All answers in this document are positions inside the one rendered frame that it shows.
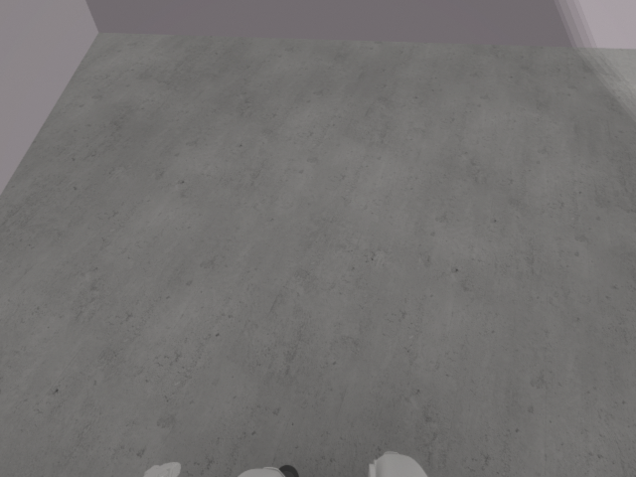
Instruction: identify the right robot thigh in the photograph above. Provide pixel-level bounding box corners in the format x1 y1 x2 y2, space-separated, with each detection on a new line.
369 454 427 477

